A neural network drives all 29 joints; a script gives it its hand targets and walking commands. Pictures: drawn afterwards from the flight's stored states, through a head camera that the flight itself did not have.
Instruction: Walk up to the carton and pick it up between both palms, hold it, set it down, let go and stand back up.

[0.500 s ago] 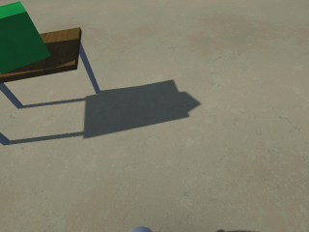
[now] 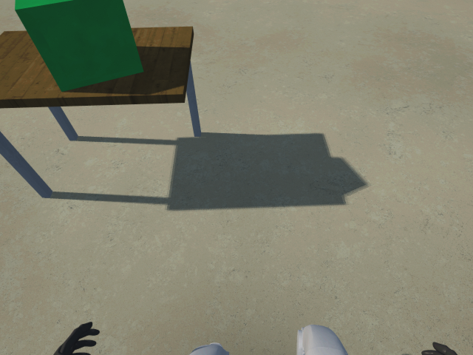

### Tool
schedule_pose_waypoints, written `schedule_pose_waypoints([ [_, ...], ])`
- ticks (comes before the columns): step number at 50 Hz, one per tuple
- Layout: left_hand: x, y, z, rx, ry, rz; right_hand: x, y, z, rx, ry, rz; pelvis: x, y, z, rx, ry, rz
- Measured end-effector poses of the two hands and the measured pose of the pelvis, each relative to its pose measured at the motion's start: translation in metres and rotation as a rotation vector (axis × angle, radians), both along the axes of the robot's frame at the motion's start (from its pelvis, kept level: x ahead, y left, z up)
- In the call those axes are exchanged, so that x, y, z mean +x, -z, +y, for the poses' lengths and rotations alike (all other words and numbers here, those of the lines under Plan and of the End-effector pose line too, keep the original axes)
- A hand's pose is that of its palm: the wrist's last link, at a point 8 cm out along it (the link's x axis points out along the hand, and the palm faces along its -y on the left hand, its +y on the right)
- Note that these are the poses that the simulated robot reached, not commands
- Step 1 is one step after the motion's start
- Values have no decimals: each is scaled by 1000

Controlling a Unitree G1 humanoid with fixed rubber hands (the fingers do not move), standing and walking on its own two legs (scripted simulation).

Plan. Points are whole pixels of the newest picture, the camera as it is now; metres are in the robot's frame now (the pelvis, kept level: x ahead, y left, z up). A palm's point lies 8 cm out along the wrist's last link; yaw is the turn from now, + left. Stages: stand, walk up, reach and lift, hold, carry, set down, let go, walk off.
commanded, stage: walk up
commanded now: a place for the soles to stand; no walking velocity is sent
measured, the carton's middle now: (84, 31) +1.12 +0.55 +0.01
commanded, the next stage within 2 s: none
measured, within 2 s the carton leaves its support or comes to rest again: neither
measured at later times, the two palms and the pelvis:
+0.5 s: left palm (47, 336) +0.17 +0.33 -0.04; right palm (405, 259) +0.30 -0.31 -0.08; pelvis +0.18 -0.01 +0.02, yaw +6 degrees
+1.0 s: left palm (37, 241) +0.36 +0.46 -0.09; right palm (323, 193) +0.47 -0.18 -0.08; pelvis +0.32 +0.12 +0.00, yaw +10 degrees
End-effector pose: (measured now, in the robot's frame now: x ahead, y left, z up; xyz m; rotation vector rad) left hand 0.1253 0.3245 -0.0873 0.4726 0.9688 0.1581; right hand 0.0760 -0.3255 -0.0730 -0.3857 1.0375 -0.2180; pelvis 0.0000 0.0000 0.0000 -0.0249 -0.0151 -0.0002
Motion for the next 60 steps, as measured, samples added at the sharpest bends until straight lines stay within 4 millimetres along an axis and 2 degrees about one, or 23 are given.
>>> schedule_pose_waypoints([
  [3,21,-9,7,21,-6,-18,7,10,8,22,-3,30,17,0,5,22,-21,-7],
  [6,34,-14,12,45,-16,-18,23,21,13,49,-15,40,36,3,6,45,-29,-16],
  [10,51,-17,10,74,-29,5,53,34,13,80,-29,40,65,7,1,73,-32,-17],
  [14,67,-18,0,93,-34,53,91,42,4,101,-25,31,99,8,-11,71,-22,-6],
  [17,66,-24,-3,94,-73,67,125,36,1,104,-67,29,121,1,-18,65,-53,-9],
  [23,46,-46,4,106,-171,135,203,14,7,111,-112,-31,163,-18,-15,60,-92,-29],
  [27,44,-51,14,109,-214,172,247,9,21,122,-141,-58,189,-22,-6,45,-112,-34],
  [31,55,-47,28,98,-235,191,289,5,43,129,-174,-82,215,-21,10,25,-125,-40],
  [35,79,-32,49,71,-242,191,333,-1,70,114,-204,-112,242,-15,33,-5,-135,-40],
  [39,116,-7,81,35,-242,172,374,-1,102,77,-215,-131,271,-1,66,-41,-147,-35],
  [42,154,11,103,11,-235,136,388,5,123,52,-220,-107,286,9,91,-8,-161,-31],
  [46,204,7,123,0,-213,79,388,4,140,33,-213,-52,303,3,110,-14,-166,-17],
  [49,231,2,132,2,-197,53,389,4,145,21,-195,-27,315,0,119,0,-168,-18],
  [54,253,-7,144,34,-196,58,399,16,153,48,-173,-20,339,2,129,36,-166,-38],
  [60,272,-15,145,89,-193,124,427,38,154,103,-148,-23,376,8,127,87,-134,-37],
])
